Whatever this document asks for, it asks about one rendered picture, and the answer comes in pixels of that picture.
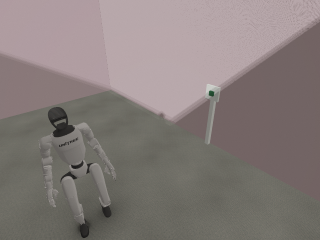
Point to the robot right forearm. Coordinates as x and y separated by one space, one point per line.
47 175

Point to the robot right shin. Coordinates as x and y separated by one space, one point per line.
79 218

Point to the robot left hand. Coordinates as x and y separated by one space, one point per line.
111 168

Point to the robot left upper arm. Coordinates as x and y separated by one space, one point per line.
86 130

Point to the left robot foot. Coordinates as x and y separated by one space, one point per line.
106 211

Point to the panel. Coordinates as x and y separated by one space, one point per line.
213 100

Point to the robot left forearm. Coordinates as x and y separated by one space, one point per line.
101 154

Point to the robot right upper arm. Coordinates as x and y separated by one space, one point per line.
45 144

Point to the robot right hand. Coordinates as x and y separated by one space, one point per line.
49 195

